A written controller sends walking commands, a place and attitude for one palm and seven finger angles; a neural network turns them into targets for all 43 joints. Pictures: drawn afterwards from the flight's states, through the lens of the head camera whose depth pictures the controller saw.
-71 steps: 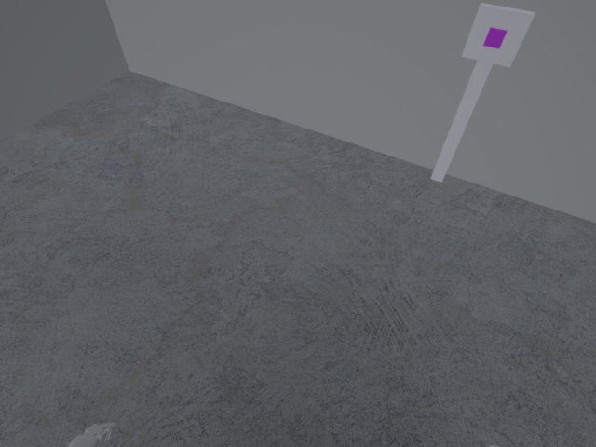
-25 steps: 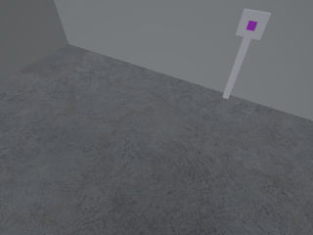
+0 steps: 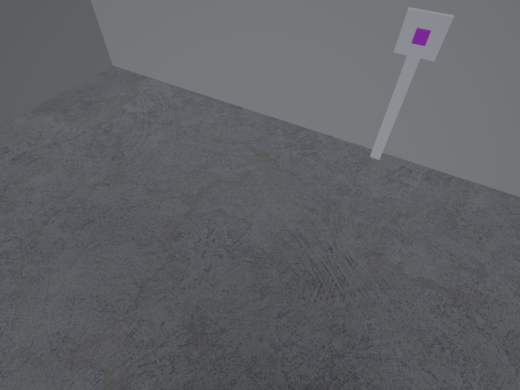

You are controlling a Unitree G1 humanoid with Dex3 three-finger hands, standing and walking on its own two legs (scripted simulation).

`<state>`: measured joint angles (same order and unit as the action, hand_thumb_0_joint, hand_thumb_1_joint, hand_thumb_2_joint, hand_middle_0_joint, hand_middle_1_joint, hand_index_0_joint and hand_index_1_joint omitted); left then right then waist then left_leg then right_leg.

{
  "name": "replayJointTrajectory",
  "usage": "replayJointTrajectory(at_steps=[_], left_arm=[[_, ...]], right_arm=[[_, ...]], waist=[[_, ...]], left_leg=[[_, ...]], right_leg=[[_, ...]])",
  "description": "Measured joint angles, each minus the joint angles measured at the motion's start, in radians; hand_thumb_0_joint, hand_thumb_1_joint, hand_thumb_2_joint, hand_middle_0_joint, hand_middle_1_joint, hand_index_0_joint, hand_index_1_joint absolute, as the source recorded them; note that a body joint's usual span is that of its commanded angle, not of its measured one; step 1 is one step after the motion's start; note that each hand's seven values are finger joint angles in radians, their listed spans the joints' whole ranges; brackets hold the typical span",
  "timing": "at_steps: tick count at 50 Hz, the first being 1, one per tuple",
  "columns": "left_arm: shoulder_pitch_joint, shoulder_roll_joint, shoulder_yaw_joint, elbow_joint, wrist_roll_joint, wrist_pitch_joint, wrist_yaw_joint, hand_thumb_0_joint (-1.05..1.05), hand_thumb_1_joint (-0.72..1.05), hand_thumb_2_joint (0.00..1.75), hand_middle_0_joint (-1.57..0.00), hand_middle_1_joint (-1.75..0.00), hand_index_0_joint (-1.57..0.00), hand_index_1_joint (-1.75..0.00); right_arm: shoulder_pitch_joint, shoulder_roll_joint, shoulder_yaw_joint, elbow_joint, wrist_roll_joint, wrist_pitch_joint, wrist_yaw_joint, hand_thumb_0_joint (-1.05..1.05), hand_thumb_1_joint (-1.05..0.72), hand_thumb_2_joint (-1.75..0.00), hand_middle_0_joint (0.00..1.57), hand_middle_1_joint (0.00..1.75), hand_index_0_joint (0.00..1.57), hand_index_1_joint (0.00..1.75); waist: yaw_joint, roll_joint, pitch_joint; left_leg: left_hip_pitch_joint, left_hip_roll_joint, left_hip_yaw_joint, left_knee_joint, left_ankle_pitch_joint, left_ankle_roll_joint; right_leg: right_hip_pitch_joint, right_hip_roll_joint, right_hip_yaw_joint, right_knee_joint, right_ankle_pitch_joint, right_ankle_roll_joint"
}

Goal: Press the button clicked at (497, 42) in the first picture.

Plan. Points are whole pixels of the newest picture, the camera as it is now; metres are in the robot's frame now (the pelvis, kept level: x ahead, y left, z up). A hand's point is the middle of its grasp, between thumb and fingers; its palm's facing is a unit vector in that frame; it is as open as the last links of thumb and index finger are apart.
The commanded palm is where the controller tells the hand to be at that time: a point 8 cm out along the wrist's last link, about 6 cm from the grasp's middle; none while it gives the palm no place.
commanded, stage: look at it before walking up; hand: left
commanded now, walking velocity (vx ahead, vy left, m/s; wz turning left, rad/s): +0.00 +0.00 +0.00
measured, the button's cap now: (421, 36) +1.49 -0.61 -0.06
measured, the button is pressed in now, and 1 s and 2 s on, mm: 0 0 0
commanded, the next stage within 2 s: walk to a spot facing it in 0.22 s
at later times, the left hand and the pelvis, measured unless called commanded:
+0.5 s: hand out of the picture +0.08 +0.23 -0.17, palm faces -0.06 -0.95 -0.30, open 7.4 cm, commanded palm none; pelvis +0.02 +0.00 -0.01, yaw -3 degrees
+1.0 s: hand out of the picture +0.13 +0.18 -0.18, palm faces -0.18 -0.97 -0.16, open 7.4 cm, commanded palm none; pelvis +0.15 -0.01 -0.01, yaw -17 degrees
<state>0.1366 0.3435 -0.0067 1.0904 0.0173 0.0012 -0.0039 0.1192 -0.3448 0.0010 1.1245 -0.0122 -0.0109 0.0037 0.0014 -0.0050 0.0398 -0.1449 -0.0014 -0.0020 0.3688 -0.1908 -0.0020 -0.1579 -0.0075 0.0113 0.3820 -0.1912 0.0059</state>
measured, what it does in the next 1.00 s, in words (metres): walks ahead, turning right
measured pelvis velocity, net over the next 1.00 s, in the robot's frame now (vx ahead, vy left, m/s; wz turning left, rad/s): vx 0.15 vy -0.01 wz -0.30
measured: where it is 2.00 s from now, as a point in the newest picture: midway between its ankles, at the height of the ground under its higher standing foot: (308, 324)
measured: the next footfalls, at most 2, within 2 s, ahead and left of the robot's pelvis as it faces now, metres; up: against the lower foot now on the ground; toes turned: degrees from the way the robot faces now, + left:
left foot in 1.06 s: +0.35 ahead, +0.08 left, +0.00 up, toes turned -15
right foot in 1.64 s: +0.39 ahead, -0.23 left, +0.00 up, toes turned -48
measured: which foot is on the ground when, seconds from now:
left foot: down 0.00-0.64, up 0.66-1.00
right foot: down 0.00-1.00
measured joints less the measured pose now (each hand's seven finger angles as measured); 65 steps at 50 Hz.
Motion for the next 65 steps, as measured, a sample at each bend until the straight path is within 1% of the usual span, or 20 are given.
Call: replayJointTrajectory(at_steps=[20, 24, 26, 28, 30, 31, 32, 33, 34, 36, 39, 43, 46, 50, 53, 54, 56, 58, 61, 65], left_arm=[[-0.002, -0.004, 0.002, -0.002, 0.0, 0.002, 0.008, 0.01, 0.9, 0.9, -0.2, -0.3, -0.2, -0.3], [0.051, -0.028, 0.011, -0.023, 0.006, 0.026, -0.001, 0.01, 0.91, 0.9, -0.2, -0.3, -0.2, -0.3], [0.089, -0.044, 0.019, -0.037, 0.009, 0.035, -0.012, 0.01, 0.91, 0.9, -0.2, -0.3, -0.2, -0.3], [0.123, -0.063, 0.028, -0.048, 0.011, 0.038, -0.021, 0.01, 0.91, 0.9, -0.2, -0.3, -0.2, -0.3], [0.149, -0.086, 0.035, -0.056, 0.012, 0.037, -0.03, 0.01, 0.91, 0.9, -0.2, -0.3, -0.2, -0.3], [0.161, -0.098, 0.037, -0.062, 0.013, 0.031, -0.035, 0.01, 0.91, 0.9, -0.2, -0.3, -0.2, -0.3], [0.172, -0.107, 0.039, -0.07, 0.015, 0.021, -0.038, 0.01, 0.91, 0.9, -0.2, -0.3, -0.2, -0.3], [0.179, -0.117, 0.041, -0.075, 0.016, 0.006, -0.035, 0.01, 0.91, 0.9, -0.2, -0.3, -0.2, -0.3], [0.188, -0.129, 0.042, -0.077, 0.012, -0.008, -0.028, 0.01, 0.91, 0.9, -0.2, -0.3, -0.2, -0.3], [0.214, -0.152, 0.041, -0.082, 0.007, -0.026, -0.014, 0.01, 0.91, 0.9, -0.2, -0.3, -0.2, -0.3], [0.262, -0.18, 0.036, -0.072, 0.009, -0.033, -0.006, 0.01, 0.91, 0.9, -0.2, -0.3, -0.2, -0.3], [0.306, -0.202, 0.034, -0.046, 0.013, -0.035, -0.006, 0.01, 0.91, 0.9, -0.2, -0.3, -0.2, -0.3], [0.317, -0.203, 0.039, -0.034, 0.016, -0.035, -0.005, 0.01, 0.9, 0.9, -0.2, -0.3, -0.2, -0.3], [0.312, -0.185, 0.053, -0.034, 0.019, -0.032, 0.0, 0.01, 0.9, 0.9, -0.2, -0.3, -0.2, -0.3], [0.314, -0.166, 0.07, -0.043, 0.015, -0.025, 0.001, 0.01, 0.9, 0.9, -0.2, -0.3, -0.2, -0.3], [0.304, -0.158, 0.077, -0.042, 0.01, -0.019, -0.002, 0.01, 0.9, 0.9, -0.2, -0.3, -0.2, -0.3], [0.266, -0.134, 0.09, -0.042, 0.009, -0.002, -0.005, 0.01, 0.91, 0.9, -0.2, -0.3, -0.2, -0.3], [0.223, -0.108, 0.102, -0.051, 0.015, 0.009, -0.013, 0.01, 0.91, 0.9, -0.2, -0.3, -0.2, -0.3], [0.157, -0.077, 0.118, -0.093, 0.024, 0.016, -0.026, 0.01, 0.91, 0.9, -0.2, -0.3, -0.2, -0.3], [0.087, -0.069, 0.127, -0.148, 0.028, 0.023, -0.034, 0.01, 0.91, 0.9, -0.19, -0.29, -0.19, -0.3]], right_arm=[[-0.018, 0.009, 0.003, -0.004, -0.002, 0.002, -0.005, 0.01, -0.91, -0.89, 0.21, 0.3, 0.2, 0.3], [0.01, 0.04, -0.001, -0.031, -0.01, 0.012, -0.006, 0.01, -0.91, -0.89, 0.21, 0.3, 0.2, 0.3], [0.036, 0.06, -0.006, -0.051, -0.011, 0.012, -0.004, 0.01, -0.91, -0.89, 0.21, 0.3, 0.2, 0.3], [0.062, 0.077, -0.014, -0.066, -0.01, 0.005, -0.003, 0.01, -0.91, -0.89, 0.21, 0.3, 0.2, 0.3], [0.089, 0.089, -0.02, -0.074, -0.011, -0.002, -0.004, 0.01, -0.91, -0.89, 0.21, 0.3, 0.2, 0.3], [0.103, 0.091, -0.022, -0.075, -0.012, -0.002, -0.004, 0.01, -0.91, -0.89, 0.21, 0.3, 0.2, 0.3], [0.119, 0.091, -0.024, -0.076, -0.011, -0.001, -0.004, 0.01, -0.91, -0.89, 0.21, 0.3, 0.2, 0.3], [0.132, 0.092, -0.027, -0.071, -0.009, 0.005, -0.005, 0.01, -0.91, -0.89, 0.21, 0.3, 0.2, 0.3], [0.14, 0.093, -0.028, -0.062, -0.008, 0.014, -0.004, 0.01, -0.91, -0.89, 0.21, 0.3, 0.2, 0.3], [0.143, 0.097, -0.032, -0.047, -0.009, 0.025, -0.002, 0.01, -0.91, -0.89, 0.21, 0.3, 0.2, 0.3], [0.119, 0.106, -0.04, -0.062, -0.013, 0.026, 0.004, 0.01, -0.91, -0.89, 0.21, 0.3, 0.2, 0.3], [0.071, 0.125, -0.051, -0.115, -0.011, 0.014, 0.012, 0.02, -0.91, -0.89, 0.2, 0.3, 0.19, 0.3], [0.035, 0.14, -0.055, -0.148, -0.009, 0.006, 0.017, 0.01, -0.91, -0.89, 0.2, 0.3, 0.19, 0.3], [-0.004, 0.155, -0.053, -0.178, -0.004, -0.007, 0.02, 0.01, -0.91, -0.89, 0.2, 0.3, 0.19, 0.3], [-0.016, 0.158, -0.043, -0.202, -0.004, -0.036, 0.013, 0.01, -0.91, -0.89, 0.2, 0.3, 0.2, 0.3], [-0.021, 0.16, -0.041, -0.208, -0.009, -0.051, 0.007, 0.01, -0.91, -0.89, 0.2, 0.3, 0.2, 0.3], [-0.021, 0.173, -0.033, -0.213, -0.015, -0.06, 0.001, 0.01, -0.91, -0.89, 0.21, 0.3, 0.2, 0.3], [0.004, 0.187, -0.028, -0.209, -0.017, -0.06, -0.003, 0.01, -0.91, -0.89, 0.21, 0.3, 0.2, 0.3], [0.062, 0.201, -0.028, -0.178, -0.018, -0.062, -0.012, 0.01, -0.91, -0.89, 0.21, 0.3, 0.2, 0.3], [0.145, 0.182, -0.049, -0.13, -0.015, -0.064, -0.026, 0.0, -0.93, -0.89, 0.21, 0.3, 0.2, 0.3]], waist=[[0.009, 0.001, -0.008], [0.02, -0.003, -0.029], [0.022, -0.006, -0.034], [0.025, -0.005, -0.029], [0.024, 0.005, -0.017], [0.023, 0.015, -0.01], [0.021, 0.027, -0.005], [0.02, 0.036, -0.001], [0.023, 0.043, 0.001], [0.038, 0.046, 0.004], [0.041, 0.035, 0.004], [0.035, 0.017, 0.002], [0.041, 0.006, 0.002], [0.063, -0.009, 0.005], [0.07, -0.016, -0.002], [0.065, -0.017, 0.001], [0.062, -0.032, 0.014], [0.05, -0.04, 0.011], [0.037, -0.044, 0.002], [0.015, -0.037, -0.012]], left_leg=[[0.014, 0.001, 0.007, -0.001, -0.014, 0.0], [0.0, 0.014, 0.043, 0.058, -0.067, 0.0], [-0.004, 0.021, 0.066, 0.087, -0.096, 0.0], [0.002, 0.033, 0.093, 0.109, -0.124, -0.002], [0.011, 0.053, 0.115, 0.137, -0.153, -0.012], [0.008, 0.067, 0.121, 0.168, -0.176, -0.02], [-0.011, 0.084, 0.121, 0.228, -0.21, -0.021], [-0.053, 0.094, 0.109, 0.342, -0.262, -0.023], [-0.102, 0.093, 0.086, 0.463, -0.292, -0.022], [-0.194, 0.083, 0.06, 0.647, -0.282, -0.023], [-0.306, 0.084, 0.062, 0.72, -0.197, -0.039], [-0.405, 0.099, 0.058, 0.652, -0.091, -0.057], [-0.431, 0.106, 0.049, 0.559, -0.046, -0.063], [-0.385, 0.092, 0.049, 0.382, -0.042, -0.054], [-0.271, 0.075, 0.061, 0.202, -0.023, -0.037], [-0.27, 0.078, 0.072, 0.214, 0.028, -0.019], [-0.259, 0.087, 0.114, 0.281, -0.022, 0.014], [-0.216, 0.096, 0.148, 0.263, -0.062, 0.028], [-0.142, 0.099, 0.191, 0.174, -0.05, 0.029], [-0.058, 0.09, 0.251, 0.076, -0.048, 0.037]], right_leg=[[0.012, 0.001, 0.007, -0.004, -0.01, 0.003], [-0.025, 0.015, 0.042, 0.073, -0.06, -0.003], [-0.057, 0.02, 0.054, 0.145, -0.131, -0.014], [-0.101, 0.016, 0.024, 0.245, -0.201, -0.015], [-0.124, 0.009, -0.02, 0.287, -0.241, -0.014], [-0.12, 0.009, -0.043, 0.266, -0.226, -0.017], [-0.109, 0.015, -0.057, 0.233, -0.162, -0.026], [-0.114, 0.024, -0.067, 0.246, -0.124, -0.039], [-0.11, 0.033, -0.072, 0.257, -0.13, -0.049], [-0.08, 0.047, -0.064, 0.228, -0.149, -0.062], [-0.027, 0.055, -0.031, 0.133, -0.121, -0.059], [0.03, 0.055, 0.021, 0.029, -0.086, -0.051], [0.063, 0.052, 0.057, -0.01, -0.087, -0.038], [0.095, 0.041, 0.101, 0.001, -0.133, -0.011], [0.081, 0.04, 0.139, 0.111, -0.221, 0.004], [0.037, 0.041, 0.129, 0.237, -0.27, -0.005], [-0.081, 0.034, 0.092, 0.537, -0.321, -0.024], [-0.196, 0.017, 0.028, 0.749, -0.275, -0.03], [-0.327, -0.022, -0.041, 0.852, -0.157, -0.021], [-0.431, -0.065, -0.062, 0.814, -0.045, 0.0]])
